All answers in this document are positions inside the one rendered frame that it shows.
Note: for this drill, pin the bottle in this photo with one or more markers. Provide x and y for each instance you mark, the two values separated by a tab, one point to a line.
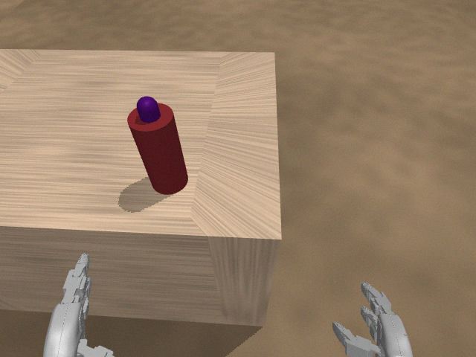
154	130

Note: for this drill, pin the left robot hand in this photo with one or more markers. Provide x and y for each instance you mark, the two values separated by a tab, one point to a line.
66	331

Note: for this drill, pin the right robot hand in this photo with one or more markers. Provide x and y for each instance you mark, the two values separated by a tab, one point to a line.
387	330

